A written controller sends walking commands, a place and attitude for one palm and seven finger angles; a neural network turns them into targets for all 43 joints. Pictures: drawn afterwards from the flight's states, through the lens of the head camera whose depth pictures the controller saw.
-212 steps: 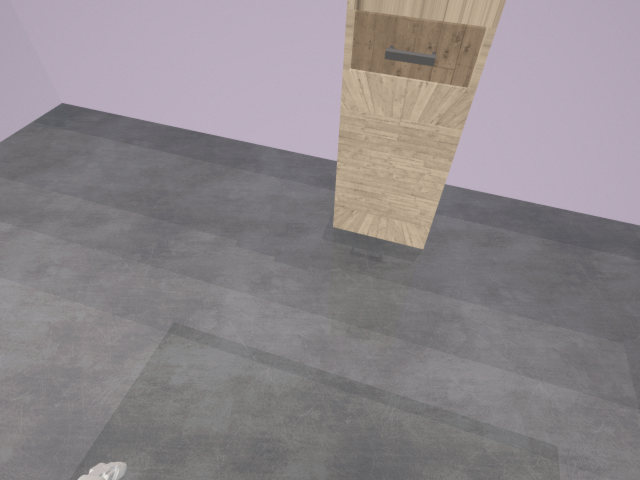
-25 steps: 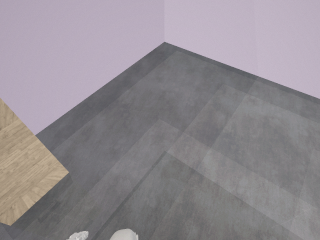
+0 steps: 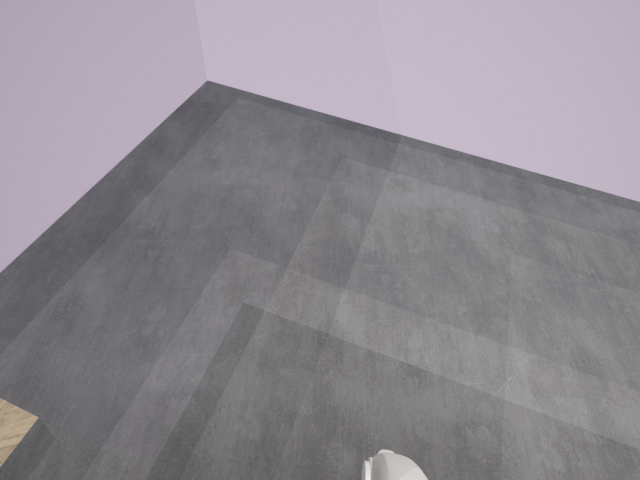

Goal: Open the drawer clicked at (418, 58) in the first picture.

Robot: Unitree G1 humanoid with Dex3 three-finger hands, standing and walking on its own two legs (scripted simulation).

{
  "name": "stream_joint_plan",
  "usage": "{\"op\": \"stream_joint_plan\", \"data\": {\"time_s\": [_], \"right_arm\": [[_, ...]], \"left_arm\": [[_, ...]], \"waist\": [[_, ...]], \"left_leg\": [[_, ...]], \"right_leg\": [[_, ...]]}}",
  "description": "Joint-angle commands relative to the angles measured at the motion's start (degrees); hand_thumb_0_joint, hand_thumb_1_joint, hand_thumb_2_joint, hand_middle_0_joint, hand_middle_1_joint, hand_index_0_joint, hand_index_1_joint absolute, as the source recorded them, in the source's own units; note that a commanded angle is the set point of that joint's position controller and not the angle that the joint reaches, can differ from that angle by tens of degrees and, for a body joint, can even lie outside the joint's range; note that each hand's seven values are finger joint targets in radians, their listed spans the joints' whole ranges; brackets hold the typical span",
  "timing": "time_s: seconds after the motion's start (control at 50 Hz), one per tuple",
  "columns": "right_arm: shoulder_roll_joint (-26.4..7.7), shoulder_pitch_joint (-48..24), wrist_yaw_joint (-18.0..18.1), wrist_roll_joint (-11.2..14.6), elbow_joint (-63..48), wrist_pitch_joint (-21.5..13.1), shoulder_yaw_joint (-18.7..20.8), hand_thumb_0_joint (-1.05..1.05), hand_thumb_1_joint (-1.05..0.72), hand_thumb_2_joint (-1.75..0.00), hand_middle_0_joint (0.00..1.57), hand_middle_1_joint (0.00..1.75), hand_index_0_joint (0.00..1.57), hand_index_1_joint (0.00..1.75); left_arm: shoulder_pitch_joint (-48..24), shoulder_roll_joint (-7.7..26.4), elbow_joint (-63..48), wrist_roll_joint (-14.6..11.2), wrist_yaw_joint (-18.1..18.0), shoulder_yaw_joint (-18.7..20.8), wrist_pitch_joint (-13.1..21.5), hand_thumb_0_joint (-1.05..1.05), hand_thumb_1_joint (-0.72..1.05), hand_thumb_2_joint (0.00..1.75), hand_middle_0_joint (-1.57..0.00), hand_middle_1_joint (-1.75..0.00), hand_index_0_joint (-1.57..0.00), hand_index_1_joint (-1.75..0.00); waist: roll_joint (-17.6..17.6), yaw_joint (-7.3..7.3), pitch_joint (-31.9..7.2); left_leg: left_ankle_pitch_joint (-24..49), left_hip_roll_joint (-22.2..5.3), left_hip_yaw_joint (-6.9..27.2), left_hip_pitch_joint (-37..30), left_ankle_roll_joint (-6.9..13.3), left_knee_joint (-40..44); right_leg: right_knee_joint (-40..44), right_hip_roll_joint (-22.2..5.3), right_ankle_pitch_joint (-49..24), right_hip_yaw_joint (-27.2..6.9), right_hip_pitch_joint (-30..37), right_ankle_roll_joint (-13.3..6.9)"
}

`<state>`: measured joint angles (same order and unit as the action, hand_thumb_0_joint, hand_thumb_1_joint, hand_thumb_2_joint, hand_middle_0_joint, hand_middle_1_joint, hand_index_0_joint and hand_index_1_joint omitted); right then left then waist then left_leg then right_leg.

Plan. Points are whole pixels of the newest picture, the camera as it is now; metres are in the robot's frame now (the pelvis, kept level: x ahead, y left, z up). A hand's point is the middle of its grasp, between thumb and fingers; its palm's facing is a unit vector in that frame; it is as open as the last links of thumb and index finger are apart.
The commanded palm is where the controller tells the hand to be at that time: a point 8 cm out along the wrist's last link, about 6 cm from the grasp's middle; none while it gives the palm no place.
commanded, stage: turn to face it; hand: left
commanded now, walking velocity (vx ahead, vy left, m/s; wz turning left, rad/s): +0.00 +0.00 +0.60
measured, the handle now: out of the picture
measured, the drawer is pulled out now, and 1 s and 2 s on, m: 0.00 0.00 0.00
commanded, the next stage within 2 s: none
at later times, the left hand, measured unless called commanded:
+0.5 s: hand out of the picture +0.12 +0.18 -0.19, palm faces +0.20 -0.97 -0.17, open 7.3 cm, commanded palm none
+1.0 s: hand out of the picture +0.02 +0.21 -0.16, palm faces +0.45 -0.85 -0.28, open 7.4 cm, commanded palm none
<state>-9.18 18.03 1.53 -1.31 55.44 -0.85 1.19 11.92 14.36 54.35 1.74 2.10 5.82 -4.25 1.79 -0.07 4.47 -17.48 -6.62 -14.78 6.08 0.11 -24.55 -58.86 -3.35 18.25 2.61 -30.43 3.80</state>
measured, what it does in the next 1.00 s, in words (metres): steps on the spot, turning left: right foot, then left foot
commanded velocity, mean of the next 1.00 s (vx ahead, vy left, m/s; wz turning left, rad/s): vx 0.00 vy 0.00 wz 0.60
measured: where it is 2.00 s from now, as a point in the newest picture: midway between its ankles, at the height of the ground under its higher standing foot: outside the picture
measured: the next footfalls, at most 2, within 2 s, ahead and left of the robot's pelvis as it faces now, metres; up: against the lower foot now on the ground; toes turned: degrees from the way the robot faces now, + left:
right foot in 0.14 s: +0.10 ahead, -0.15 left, +0.00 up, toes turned -7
left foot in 0.52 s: +0.09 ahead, +0.10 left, +0.00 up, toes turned +21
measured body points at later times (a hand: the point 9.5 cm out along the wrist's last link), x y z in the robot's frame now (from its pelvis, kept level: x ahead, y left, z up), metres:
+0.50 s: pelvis +0.04 -0.01 -0.02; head +0.06 +0.01 +0.43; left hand +0.11 +0.23 -0.17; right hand +0.12 -0.25 -0.16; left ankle +0.05 +0.09 -0.74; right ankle +0.06 -0.14 -0.74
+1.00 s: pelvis +0.03 -0.03 -0.01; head +0.07 -0.01 +0.44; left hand +0.00 +0.25 -0.14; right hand +0.21 -0.23 -0.15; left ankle +0.06 +0.09 -0.74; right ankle +0.07 -0.17 -0.72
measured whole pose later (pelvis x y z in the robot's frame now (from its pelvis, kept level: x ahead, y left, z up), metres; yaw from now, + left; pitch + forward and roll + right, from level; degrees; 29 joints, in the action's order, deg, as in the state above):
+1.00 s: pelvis +0.03 -0.03 -0.01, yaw +27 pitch +2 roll -1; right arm -13.2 10.9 -0.8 -1.5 52.4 2.7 4.0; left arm 10.0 13.3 51.6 0.9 -1.0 4.1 -2.8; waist -1.6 -2.0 3.2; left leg -7.1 3.8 4.9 21.4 2.4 -26.8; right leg -43.5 -1.6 24.3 0.0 -19.6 4.0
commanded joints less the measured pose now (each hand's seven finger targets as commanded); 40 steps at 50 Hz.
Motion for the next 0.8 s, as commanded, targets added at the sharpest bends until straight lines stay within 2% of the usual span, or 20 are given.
{"op": "stream_joint_plan", "data": {"time_s": [0.0, 0.04, 0.08, 0.1, 0.12, 0.14, 0.16, 0.24, 0.3, 0.4, 0.44, 0.46, 0.48, 0.5, 0.52, 0.54, 0.56, 0.6, 0.64, 0.78], "right_arm": [[-10.2, 4.8, 0.2, -0.4, -0.5, -0.6, 3.2, 0.00, -0.90, -0.90, 0.20, 0.30, 0.20, 0.30], [-10.3, 4.9, 0.1, -0.4, 1.2, -0.4, 3.3, 0.00, -0.90, -0.90, 0.20, 0.30, 0.20, 0.30], [-9.3, 4.4, -0.1, 0.2, 2.2, -0.5, 3.0, 0.00, -0.90, -0.90, 0.20, 0.30, 0.20, 0.30], [-6.8, 5.8, -0.5, 0.8, 2.8, -1.0, 2.4, 0.00, -0.90, -0.90, 0.20, 0.30, 0.20, 0.30], [-2.9, 5.7, -0.6, 1.4, 2.2, -1.2, 1.2, 0.00, -0.90, -0.90, 0.20, 0.30, 0.20, 0.30], [-2.6, 3.2, -0.1, 1.7, 1.1, 0.0, 1.2, 0.00, -0.90, -0.90, 0.20, 0.30, 0.20, 0.30], [-3.0, 1.9, 0.1, 1.4, 1.3, 1.1, 1.4, 0.00, -0.90, -0.90, 0.20, 0.30, 0.20, 0.30], [-3.3, 1.2, -0.7, 1.0, 3.1, 2.5, 2.4, 0.00, -0.90, -0.90, 0.20, 0.30, 0.20, 0.30], [-2.9, 1.4, -1.5, 0.5, 2.2, 3.5, 2.9, 0.00, -0.90, -0.90, 0.20, 0.30, 0.20, 0.30], [-3.6, -1.8, -2.4, 0.3, -1.6, 2.8, 3.3, 0.00, -0.90, -0.90, 0.20, 0.30, 0.20, 0.30], [-4.5, -0.9, -2.5, 0.1, -2.5, 2.5, 3.6, 0.00, -0.90, -0.90, 0.20, 0.30, 0.20, 0.30], [-6.5, 1.2, -2.6, 0.0, -2.3, 2.2, 4.1, 0.00, -0.90, -0.90, 0.20, 0.30, 0.20, 0.30], [-11.4, 3.7, -2.6, -0.3, -2.7, 1.8, 5.2, 0.00, -0.90, -0.90, 0.20, 0.30, 0.20, 0.30], [-16.9, 5.9, -2.2, -0.7, -3.5, 1.5, 6.4, 0.00, -0.90, -0.90, 0.20, 0.30, 0.20, 0.30], [-17.4, 5.9, -1.4, -0.5, -2.6, 1.4, 6.4, 0.00, -0.90, -0.90, 0.20, 0.30, 0.20, 0.30], [-16.6, 2.2, -1.0, -0.4, -3.8, 1.4, 6.2, 0.00, -0.90, -0.90, 0.20, 0.30, 0.20, 0.30], [-14.5, -1.8, -0.9, -0.3, -5.2, 1.2, 5.4, 0.00, -0.90, -0.90, 0.20, 0.30, 0.20, 0.30], [-12.9, -6.2, -0.7, -0.2, -6.8, 0.5, 4.5, 0.00, -0.90, -0.90, 0.20, 0.30, 0.20, 0.30], [-13.1, -6.7, -0.8, 0.2, -7.2, 0.4, 4.6, 0.00, -0.90, -0.90, 0.20, 0.30, 0.20, 0.30], [-14.7, -4.3, -1.3, 0.1, -6.5, 1.3, 5.4, 0.00, -0.90, -0.90, 0.20, 0.30, 0.20, 0.30]], "left_arm": [[-7.2, -1.2, -5.8, -0.3, -0.5, -1.3, 2.3, 0.00, 0.90, 0.90, -0.20, -0.30, -0.20, -0.30], [-5.0, -1.7, -4.2, -0.3, -1.2, -2.0, 3.2, 0.00, 0.90, 0.90, -0.20, -0.30, -0.20, -0.30], [0.9, -0.4, -1.2, -0.1, -1.9, -2.2, 4.7, 0.00, 0.90, 0.90, -0.20, -0.30, -0.20, -0.30], [5.2, 3.0, 1.1, 0.0, -2.7, -1.9, 5.9, 0.00, 0.90, 0.90, -0.20, -0.30, -0.20, -0.30], [8.8, 7.0, 3.4, -0.2, -3.5, -1.5, 6.9, 0.00, 0.90, 0.90, -0.20, -0.30, -0.20, -0.30], [9.6, 8.5, 3.6, -0.9, -3.7, -1.5, 6.7, 0.00, 0.90, 0.90, -0.20, -0.30, -0.20, -0.30], [7.5, 8.6, 3.4, -0.7, -4.0, -1.0, 6.4, 0.00, 0.90, 0.90, -0.20, -0.30, -0.20, -0.30], [-1.8, 5.4, 0.6, -0.4, -4.8, -1.6, 5.0, 0.00, 0.90, 0.90, -0.20, -0.30, -0.20, -0.30], [-4.4, 4.8, -1.3, -0.2, -4.7, -1.3, 4.7, 0.00, 0.90, 0.90, -0.20, -0.30, -0.20, -0.30], [-4.4, 5.6, -2.9, 0.1, -4.6, 0.0, 4.2, 0.00, 0.90, 0.90, -0.20, -0.30, -0.20, -0.30], [-4.0, 5.7, -3.2, -0.1, -4.3, 0.2, 3.8, 0.00, 0.90, 0.90, -0.20, -0.30, -0.20, -0.30], [-3.7, 5.5, -3.8, -0.6, -4.1, 0.2, 3.4, 0.00, 0.90, 0.90, -0.20, -0.30, -0.20, -0.30], [-3.1, 3.0, -5.3, -1.0, -3.7, 0.0, 2.8, 0.00, 0.90, 0.90, -0.20, -0.30, -0.20, -0.30], [-5.4, 0.1, -8.2, -1.1, -3.5, -0.7, 2.5, 0.00, 0.90, 0.90, -0.20, -0.30, -0.20, -0.30], [-7.5, 1.4, -8.5, -0.3, -3.8, -0.8, 1.9, 0.00, 0.90, 0.90, -0.20, -0.30, -0.20, -0.30], [-8.1, 1.0, -8.5, -0.3, -3.5, -0.4, 2.1, 0.00, 0.90, 0.90, -0.20, -0.30, -0.20, -0.30], [-7.1, 2.3, -7.4, -0.3, -3.0, 0.0, 2.4, 0.00, 0.90, 0.90, -0.20, -0.30, -0.20, -0.30], [-2.8, 3.0, -5.3, -0.2, -2.5, 0.3, 2.5, 0.00, 0.90, 0.90, -0.20, -0.30, -0.20, -0.30], [-1.0, 3.7, -4.4, -0.4, -2.4, 0.3, 2.4, 0.00, 0.90, 0.90, -0.20, -0.30, -0.20, -0.30], [-2.5, 4.1, -6.0, -0.7, -2.9, 0.0, 2.4, 0.00, 0.90, 0.90, -0.20, -0.30, -0.20, -0.30]], "waist": [[-13.4, -3.48, -1.6], [-13.5, -2.84, -4.0], [-10.1, 0.42, -7.5], [-3.8, 2.04, -12.0], [6.9, 2.72, -16.9], [8.2, 3.84, -16.3], [13.5, 3.80, -14.8], [5.4, 0.62, -6.2], [7.2, -0.99, -3.1], [9.3, -0.49, -3.7], [6.1, -1.39, -5.0], [1.2, -2.70, -6.0], [-12.9, -3.89, -6.0], [-24.4, -5.66, -5.0], [-19.3, -6.07, -6.8], [-17.0, -4.32, -6.4], [-12.6, -3.25, -5.6], [-9.0, -0.81, -6.9], [-8.6, -0.57, -8.3], [-8.3, -2.51, -8.0]], "left_leg": [[37.1, -12.5, 5.5, -2.6, 6.4, 3.1], [40.2, -11.9, 6.5, -4.1, 6.2, -0.2], [38.5, -8.9, 5.8, -1.4, 2.9, -6.9], [29.9, -7.0, 5.5, 6.9, 0.3, -12.2], [0.2, -1.8, 3.7, 16.5, -2.4, -18.2], [-19.4, 0.2, 9.1, 17.4, -2.7, -24.8], [-21.0, 0.4, 11.5, 18.7, -2.6, -29.8], [-12.7, 1.0, 12.3, 20.5, -3.0, -37.2], [-9.2, 1.2, 10.0, 18.6, -3.5, -35.9], [-6.7, 0.9, 7.6, 17.5, -3.1, -22.9], [-0.1, 2.1, 6.2, 12.7, -2.7, -14.0], [6.1, 1.9, 6.6, 6.5, -2.1, -7.7], [14.5, -6.5, 22.1, 3.3, 2.1, -0.4], [23.7, -18.9, 38.9, 3.2, 9.6, 7.7], [14.6, -18.7, 41.0, 5.1, 10.0, 9.4], [6.6, -16.6, 39.9, 6.2, 9.1, 9.4], [3.0, -13.5, 36.1, 7.9, 8.1, 9.5], [7.2, -8.8, 29.2, 6.6, 6.7, 8.5], [9.6, -7.3, 26.8, 4.9, 7.1, 8.6], [10.7, -6.9, 31.7, 1.5, 9.5, 8.2]], "right_leg": [[12.4, 0.6, 1.8, 3.3, 1.9, -1.0], [20.3, 2.4, 0.8, 4.5, 6.8, -2.2], [34.6, 2.3, -11.9, 5.0, 19.0, -2.6], [35.1, -4.0, -26.6, -0.7, 32.7, -4.2], [32.5, -17.2, -50.0, -10.0, 43.0, -8.7], [31.9, -22.4, -61.7, -10.5, 39.7, -13.9], [32.9, -21.4, -59.7, -10.4, 35.5, -15.3], [36.2, -18.1, -40.4, -1.3, 24.8, -12.3], [39.7, -17.4, -24.1, 2.7, 16.1, -10.8], [36.0, -18.5, -17.6, 5.1, 17.3, -9.7], [30.7, -17.4, -15.1, 7.0, 16.8, -7.7], [25.1, -16.1, -10.3, 8.4, 12.7, -5.7], [13.7, -9.5, 3.4, 10.6, 4.2, -1.7], [-1.0, -3.2, 21.9, 8.2, -4.3, 1.2], [-9.1, -3.2, 18.4, 0.3, -4.9, 0.0], [-12.5, -3.5, 13.4, -2.0, -7.8, 0.0], [-13.2, -3.8, 8.0, -3.0, -7.3, 0.1], [-11.2, -3.8, 1.8, -2.7, -4.8, 0.7], [-8.5, -3.3, 0.6, -2.6, -2.9, 1.2], [1.9, -1.6, 4.4, -2.6, -0.7, 1.7]]}}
